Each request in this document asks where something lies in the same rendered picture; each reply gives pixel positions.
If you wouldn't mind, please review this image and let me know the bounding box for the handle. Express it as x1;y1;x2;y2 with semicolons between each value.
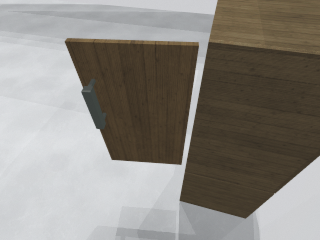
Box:
81;78;107;130

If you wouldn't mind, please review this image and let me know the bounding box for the cupboard door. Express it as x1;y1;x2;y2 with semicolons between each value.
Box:
64;38;199;165

